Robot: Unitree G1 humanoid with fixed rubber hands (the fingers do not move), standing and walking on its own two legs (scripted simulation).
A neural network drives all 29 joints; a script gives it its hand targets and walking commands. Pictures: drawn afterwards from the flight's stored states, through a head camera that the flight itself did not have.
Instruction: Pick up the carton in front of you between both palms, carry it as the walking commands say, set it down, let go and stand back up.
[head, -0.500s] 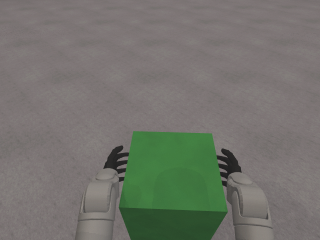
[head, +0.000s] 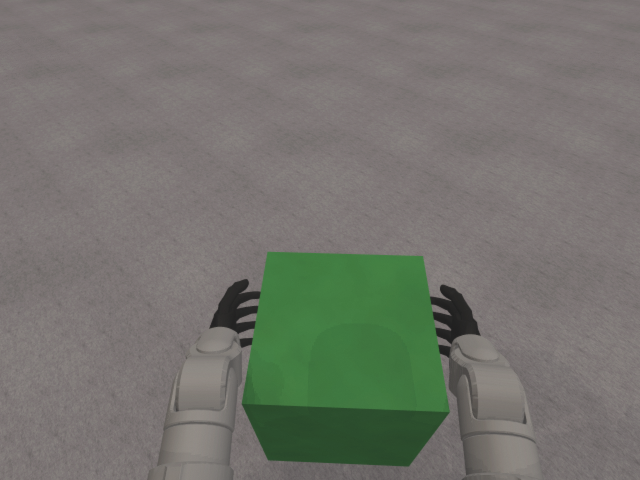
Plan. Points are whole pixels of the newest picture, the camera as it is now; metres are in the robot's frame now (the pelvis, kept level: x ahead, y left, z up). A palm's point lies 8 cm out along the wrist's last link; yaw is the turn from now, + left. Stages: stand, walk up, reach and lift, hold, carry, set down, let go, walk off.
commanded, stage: carry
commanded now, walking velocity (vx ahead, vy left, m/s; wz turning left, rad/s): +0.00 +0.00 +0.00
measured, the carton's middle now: (341, 363) +0.29 +0.00 -0.04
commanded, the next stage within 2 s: hold in 0.36 s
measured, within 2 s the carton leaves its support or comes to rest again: neither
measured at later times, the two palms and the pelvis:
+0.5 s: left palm (209, 347) +0.27 +0.17 +0.04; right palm (450, 347) +0.28 -0.13 +0.04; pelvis +0.00 +0.00 +0.01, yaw +5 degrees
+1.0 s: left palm (224, 354) +0.25 +0.14 +0.05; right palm (460, 321) +0.31 -0.15 +0.04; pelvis +0.00 -0.06 +0.01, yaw +13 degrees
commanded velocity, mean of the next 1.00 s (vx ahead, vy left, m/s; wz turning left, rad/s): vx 0.00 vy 0.00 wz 0.00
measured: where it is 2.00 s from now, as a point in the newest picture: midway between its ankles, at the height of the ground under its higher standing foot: outside the picture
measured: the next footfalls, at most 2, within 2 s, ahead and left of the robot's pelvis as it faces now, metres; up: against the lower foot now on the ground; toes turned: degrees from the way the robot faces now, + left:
none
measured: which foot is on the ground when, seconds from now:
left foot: down 0.00-1.00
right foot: down 0.00-1.00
